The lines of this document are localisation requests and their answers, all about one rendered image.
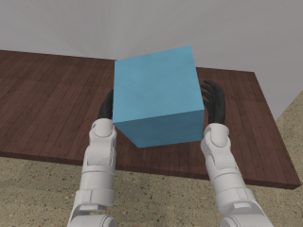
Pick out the table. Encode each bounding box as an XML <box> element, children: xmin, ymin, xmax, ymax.
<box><xmin>0</xmin><ymin>49</ymin><xmax>302</xmax><ymax>190</ymax></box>

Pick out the robot right hand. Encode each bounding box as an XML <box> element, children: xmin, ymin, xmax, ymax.
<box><xmin>201</xmin><ymin>79</ymin><xmax>226</xmax><ymax>125</ymax></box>

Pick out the right robot forearm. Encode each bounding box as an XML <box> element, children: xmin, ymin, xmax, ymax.
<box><xmin>200</xmin><ymin>123</ymin><xmax>274</xmax><ymax>227</ymax></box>

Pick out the carton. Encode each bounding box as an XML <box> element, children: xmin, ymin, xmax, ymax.
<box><xmin>112</xmin><ymin>45</ymin><xmax>205</xmax><ymax>148</ymax></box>

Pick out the left robot forearm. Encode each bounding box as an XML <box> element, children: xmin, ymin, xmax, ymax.
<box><xmin>67</xmin><ymin>118</ymin><xmax>117</xmax><ymax>227</ymax></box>

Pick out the right robot upper arm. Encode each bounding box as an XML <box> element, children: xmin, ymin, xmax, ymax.
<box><xmin>220</xmin><ymin>214</ymin><xmax>274</xmax><ymax>227</ymax></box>

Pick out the left robot upper arm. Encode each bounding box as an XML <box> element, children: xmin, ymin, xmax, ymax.
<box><xmin>68</xmin><ymin>215</ymin><xmax>117</xmax><ymax>227</ymax></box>

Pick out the robot left hand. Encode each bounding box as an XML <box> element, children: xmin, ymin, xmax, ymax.
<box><xmin>98</xmin><ymin>89</ymin><xmax>114</xmax><ymax>119</ymax></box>

